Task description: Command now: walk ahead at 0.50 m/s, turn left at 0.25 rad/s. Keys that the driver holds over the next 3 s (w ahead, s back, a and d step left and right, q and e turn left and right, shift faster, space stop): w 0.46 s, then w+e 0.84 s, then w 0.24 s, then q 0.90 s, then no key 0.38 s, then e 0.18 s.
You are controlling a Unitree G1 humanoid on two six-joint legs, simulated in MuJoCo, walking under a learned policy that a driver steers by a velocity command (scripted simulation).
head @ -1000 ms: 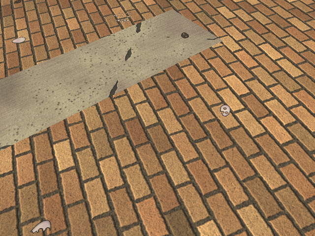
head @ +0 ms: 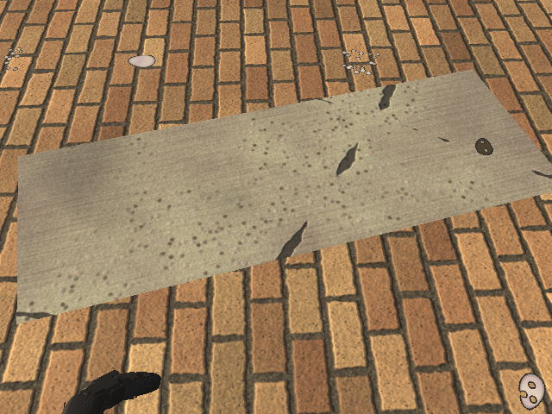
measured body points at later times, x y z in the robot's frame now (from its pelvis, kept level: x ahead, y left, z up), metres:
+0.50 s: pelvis +0.27 +0.01 +0.01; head +0.30 +0.02 +0.46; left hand +0.18 +0.25 -0.14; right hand +0.50 -0.19 -0.08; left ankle +0.38 +0.10 -0.72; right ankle +0.11 -0.10 -0.72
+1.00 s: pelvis +0.52 +0.01 +0.01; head +0.55 +0.00 +0.46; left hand +0.74 +0.19 -0.11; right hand +0.42 -0.22 -0.13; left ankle +0.38 +0.10 -0.72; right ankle +0.64 -0.10 -0.70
